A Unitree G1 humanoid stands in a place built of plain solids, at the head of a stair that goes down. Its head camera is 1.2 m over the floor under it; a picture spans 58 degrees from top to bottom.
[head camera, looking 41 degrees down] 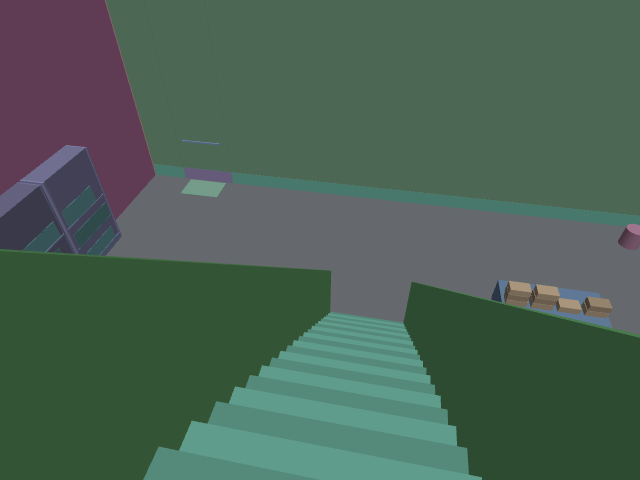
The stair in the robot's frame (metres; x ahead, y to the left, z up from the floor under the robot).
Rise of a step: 0.20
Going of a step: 0.20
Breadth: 1.20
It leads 11 degrees to the right of straight ahead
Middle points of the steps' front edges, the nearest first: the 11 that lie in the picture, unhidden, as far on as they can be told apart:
0.78 -0.04 -0.60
0.98 -0.08 -0.80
1.17 -0.12 -1.00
1.37 -0.15 -1.20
1.57 -0.19 -1.40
1.76 -0.23 -1.59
1.96 -0.27 -1.79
2.16 -0.30 -1.99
2.35 -0.34 -2.19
2.55 -0.38 -2.39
2.74 -0.42 -2.59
